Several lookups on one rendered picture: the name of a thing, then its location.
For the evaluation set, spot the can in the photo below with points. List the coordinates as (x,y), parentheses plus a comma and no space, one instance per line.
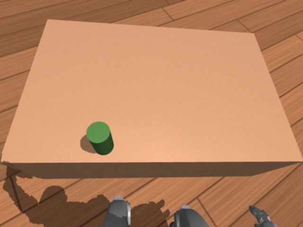
(100,137)

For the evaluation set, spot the right robot hand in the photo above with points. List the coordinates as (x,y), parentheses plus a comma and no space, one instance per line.
(262,217)

